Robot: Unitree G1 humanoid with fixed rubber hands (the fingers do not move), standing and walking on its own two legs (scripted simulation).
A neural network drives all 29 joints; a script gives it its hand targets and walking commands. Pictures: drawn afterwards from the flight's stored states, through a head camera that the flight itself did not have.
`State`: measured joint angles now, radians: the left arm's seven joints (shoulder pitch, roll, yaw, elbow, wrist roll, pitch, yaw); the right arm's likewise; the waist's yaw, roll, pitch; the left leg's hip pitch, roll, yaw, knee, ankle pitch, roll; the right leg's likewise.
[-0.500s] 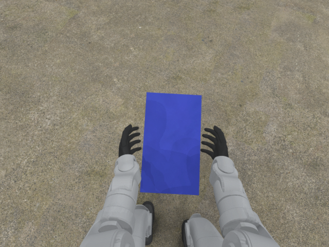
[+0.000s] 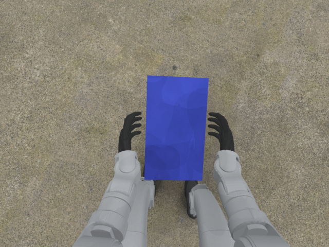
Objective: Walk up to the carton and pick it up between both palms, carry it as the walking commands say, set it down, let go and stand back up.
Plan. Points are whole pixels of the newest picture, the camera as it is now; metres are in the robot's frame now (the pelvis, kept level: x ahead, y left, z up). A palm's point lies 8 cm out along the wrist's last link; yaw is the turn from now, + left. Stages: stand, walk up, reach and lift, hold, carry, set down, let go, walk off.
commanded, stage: set down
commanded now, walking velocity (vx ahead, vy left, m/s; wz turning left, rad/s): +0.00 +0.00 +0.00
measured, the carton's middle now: (172, 126) +0.38 -0.01 -0.24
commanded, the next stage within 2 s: none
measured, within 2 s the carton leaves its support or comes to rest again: neither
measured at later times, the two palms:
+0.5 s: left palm (129, 129) +0.36 +0.12 -0.23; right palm (210, 125) +0.38 -0.12 -0.22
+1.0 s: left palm (135, 124) +0.39 +0.12 -0.34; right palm (202, 120) +0.41 -0.12 -0.33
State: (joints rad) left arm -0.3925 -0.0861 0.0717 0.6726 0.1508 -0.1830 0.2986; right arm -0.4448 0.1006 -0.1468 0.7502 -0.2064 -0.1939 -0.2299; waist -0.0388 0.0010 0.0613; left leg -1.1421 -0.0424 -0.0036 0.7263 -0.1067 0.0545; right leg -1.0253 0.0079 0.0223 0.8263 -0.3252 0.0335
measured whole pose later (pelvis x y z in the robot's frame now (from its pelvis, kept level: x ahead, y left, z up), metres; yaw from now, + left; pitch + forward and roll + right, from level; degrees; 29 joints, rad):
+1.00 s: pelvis -0.07 +0.00 -0.18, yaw -1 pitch +30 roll -5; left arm -0.99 0.01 0.11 0.55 0.05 0.12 0.42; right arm -1.04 -0.05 -0.17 0.67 -0.02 0.02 -0.27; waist 0.00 0.00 0.40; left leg -1.79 -0.05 -0.02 1.57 -0.31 0.06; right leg -1.62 0.05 0.00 1.68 -0.59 0.05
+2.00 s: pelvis -0.08 -0.02 -0.30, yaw -3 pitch +31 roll -5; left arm -1.58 0.20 0.21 0.95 0.04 0.23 0.24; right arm -1.39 -0.08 -0.31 0.81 0.03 0.21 -0.28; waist 0.08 0.01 0.53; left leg -2.17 -0.05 -0.04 1.96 -0.33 0.03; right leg -1.98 0.09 -0.03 2.10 -0.67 0.04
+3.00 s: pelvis -0.05 -0.02 -0.34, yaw -5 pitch +34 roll -4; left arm -1.58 0.28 0.26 1.15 0.04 0.13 0.13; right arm -1.45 -0.13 -0.30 0.95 0.03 0.18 -0.09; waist 0.06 0.05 0.48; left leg -2.27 0.00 -0.03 2.10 -0.42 0.03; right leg -2.08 0.13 -0.03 2.22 -0.74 0.04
